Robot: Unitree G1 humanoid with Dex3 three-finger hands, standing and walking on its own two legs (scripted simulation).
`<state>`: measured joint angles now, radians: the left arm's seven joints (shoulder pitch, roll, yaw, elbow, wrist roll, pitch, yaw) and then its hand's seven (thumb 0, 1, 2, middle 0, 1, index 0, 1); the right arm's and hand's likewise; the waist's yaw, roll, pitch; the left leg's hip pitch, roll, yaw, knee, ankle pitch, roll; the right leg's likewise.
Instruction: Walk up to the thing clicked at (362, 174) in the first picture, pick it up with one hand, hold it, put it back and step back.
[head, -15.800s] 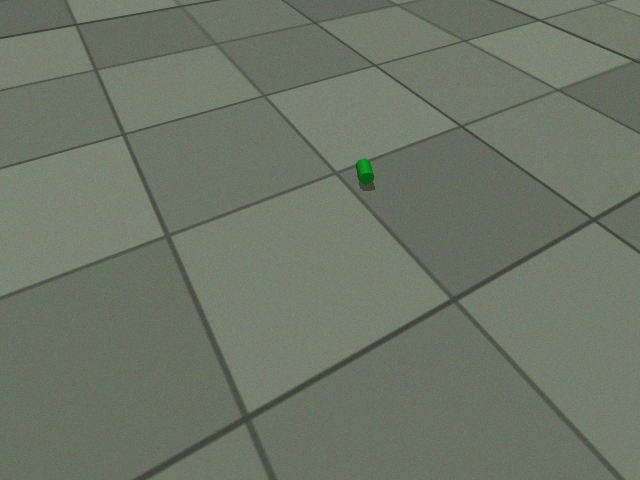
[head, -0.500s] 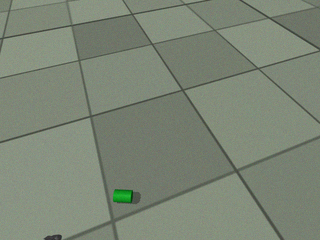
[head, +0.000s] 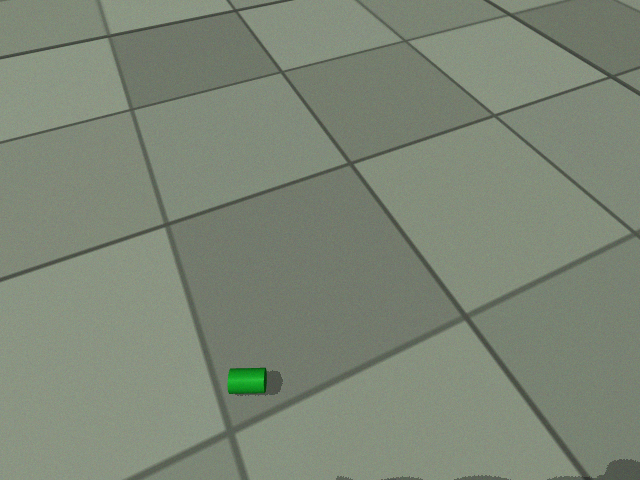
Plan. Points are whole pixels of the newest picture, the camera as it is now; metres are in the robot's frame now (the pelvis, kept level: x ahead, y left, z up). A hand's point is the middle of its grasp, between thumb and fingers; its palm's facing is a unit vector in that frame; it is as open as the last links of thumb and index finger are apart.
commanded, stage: walk up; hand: left
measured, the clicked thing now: (247, 380) +0.43 +0.22 -0.73
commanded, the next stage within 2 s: stand in 1.00 s
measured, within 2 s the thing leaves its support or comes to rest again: neither
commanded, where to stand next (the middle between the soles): +0.06 -0.02 m, yaw +2 degrees
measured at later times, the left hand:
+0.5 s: hand out of the picture +0.11 +0.24 -0.14, palm faces -0.03 -0.94 -0.34, open 7.4 cm
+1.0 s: hand out of the picture +0.09 +0.24 -0.14, palm faces -0.03 -0.94 -0.34, open 7.4 cm
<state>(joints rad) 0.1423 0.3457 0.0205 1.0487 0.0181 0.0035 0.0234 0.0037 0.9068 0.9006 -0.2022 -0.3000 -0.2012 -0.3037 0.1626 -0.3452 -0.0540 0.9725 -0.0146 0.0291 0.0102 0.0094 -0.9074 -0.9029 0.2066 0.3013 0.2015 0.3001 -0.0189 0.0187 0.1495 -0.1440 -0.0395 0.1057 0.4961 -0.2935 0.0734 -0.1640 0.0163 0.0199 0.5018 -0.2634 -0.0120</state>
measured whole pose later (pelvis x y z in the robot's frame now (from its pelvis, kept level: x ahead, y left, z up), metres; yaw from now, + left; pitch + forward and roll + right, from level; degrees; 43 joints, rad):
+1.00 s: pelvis +0.01 -0.01 +0.01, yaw +0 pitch -2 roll +0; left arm 0.11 0.34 0.00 1.13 0.02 -0.02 0.01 0.00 0.91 0.90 -0.20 -0.30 -0.20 -0.30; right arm 0.11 -0.34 -0.03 1.11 -0.02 -0.01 0.01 0.01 -0.91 -0.90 0.21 0.30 0.20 0.30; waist 0.00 0.00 0.06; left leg -0.05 -0.04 0.10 0.27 -0.19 0.06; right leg -0.09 0.03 0.02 0.31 -0.18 -0.02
